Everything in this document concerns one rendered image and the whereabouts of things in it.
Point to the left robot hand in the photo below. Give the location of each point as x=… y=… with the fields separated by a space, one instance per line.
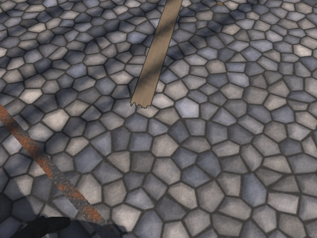
x=42 y=226

